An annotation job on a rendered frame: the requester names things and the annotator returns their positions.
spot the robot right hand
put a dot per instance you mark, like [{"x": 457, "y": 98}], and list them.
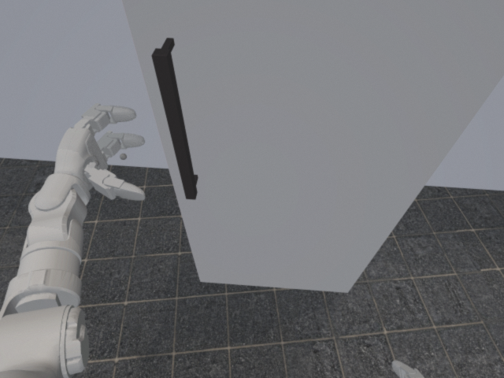
[{"x": 404, "y": 371}]

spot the robot left hand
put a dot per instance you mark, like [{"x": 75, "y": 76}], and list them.
[{"x": 78, "y": 149}]

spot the robot left forearm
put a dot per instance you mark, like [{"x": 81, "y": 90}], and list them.
[{"x": 48, "y": 275}]

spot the fridge door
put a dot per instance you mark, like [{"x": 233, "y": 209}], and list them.
[{"x": 312, "y": 124}]

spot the handle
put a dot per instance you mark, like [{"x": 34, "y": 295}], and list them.
[{"x": 166, "y": 78}]

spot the robot left upper arm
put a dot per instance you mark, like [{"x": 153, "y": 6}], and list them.
[{"x": 44, "y": 343}]

